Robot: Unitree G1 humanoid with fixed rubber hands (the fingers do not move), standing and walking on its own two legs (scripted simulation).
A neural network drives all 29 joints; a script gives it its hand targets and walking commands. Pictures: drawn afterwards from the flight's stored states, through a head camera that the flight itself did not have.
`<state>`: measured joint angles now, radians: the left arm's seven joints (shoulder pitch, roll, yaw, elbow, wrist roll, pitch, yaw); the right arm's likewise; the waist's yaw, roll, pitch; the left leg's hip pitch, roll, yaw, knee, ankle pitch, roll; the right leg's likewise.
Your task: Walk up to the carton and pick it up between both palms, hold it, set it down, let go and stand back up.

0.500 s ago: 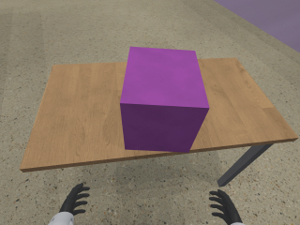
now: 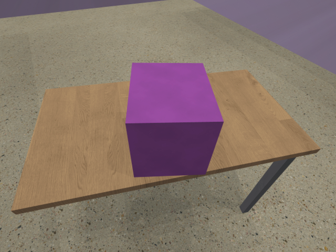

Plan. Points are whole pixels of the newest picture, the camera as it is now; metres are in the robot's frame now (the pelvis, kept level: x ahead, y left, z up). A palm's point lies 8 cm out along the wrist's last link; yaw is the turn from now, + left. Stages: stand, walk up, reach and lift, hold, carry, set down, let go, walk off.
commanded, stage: stand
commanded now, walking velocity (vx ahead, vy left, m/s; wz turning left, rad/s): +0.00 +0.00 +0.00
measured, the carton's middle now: (169, 119) +0.48 +0.00 +0.03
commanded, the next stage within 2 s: none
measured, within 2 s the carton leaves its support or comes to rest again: neither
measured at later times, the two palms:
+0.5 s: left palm out of the picture -0.01 +0.23 -0.14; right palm out of the picture -0.07 -0.20 -0.14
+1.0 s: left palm out of the picture -0.04 +0.22 -0.14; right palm out of the picture -0.07 -0.17 -0.14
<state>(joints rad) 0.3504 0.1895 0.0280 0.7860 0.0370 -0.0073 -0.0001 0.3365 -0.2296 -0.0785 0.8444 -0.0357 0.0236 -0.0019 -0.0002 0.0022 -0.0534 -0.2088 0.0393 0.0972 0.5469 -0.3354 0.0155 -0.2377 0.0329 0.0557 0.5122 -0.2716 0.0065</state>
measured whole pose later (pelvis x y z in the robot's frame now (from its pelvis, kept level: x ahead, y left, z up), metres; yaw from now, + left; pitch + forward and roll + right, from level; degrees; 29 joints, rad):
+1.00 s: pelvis -0.01 +0.03 +0.00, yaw -2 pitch -2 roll +0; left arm 0.38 0.07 0.01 1.12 0.02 0.00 0.05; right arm 0.41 -0.10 -0.03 1.11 -0.02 0.00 -0.04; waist -0.01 0.01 -0.02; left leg -0.15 -0.01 0.14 0.45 -0.28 0.06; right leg -0.21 -0.01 0.11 0.46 -0.22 0.05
